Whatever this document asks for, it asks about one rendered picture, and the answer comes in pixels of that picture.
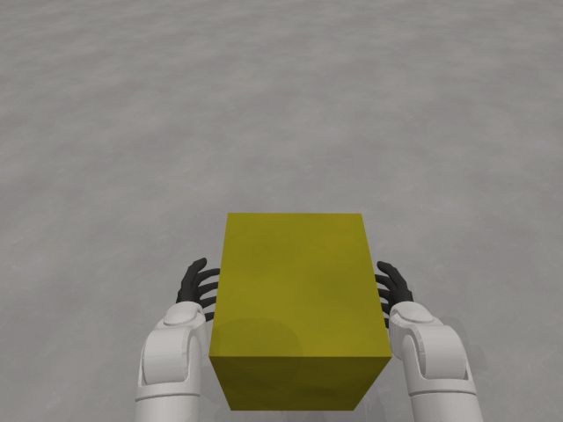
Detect carton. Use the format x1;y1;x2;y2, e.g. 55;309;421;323
208;213;392;411

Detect robot right hand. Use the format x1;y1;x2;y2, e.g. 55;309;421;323
375;261;413;329

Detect robot right forearm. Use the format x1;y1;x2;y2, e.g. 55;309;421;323
389;302;484;422

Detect robot left forearm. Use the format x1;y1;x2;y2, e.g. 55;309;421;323
134;302;209;422

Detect robot left hand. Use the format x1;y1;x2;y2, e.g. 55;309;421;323
176;258;220;322

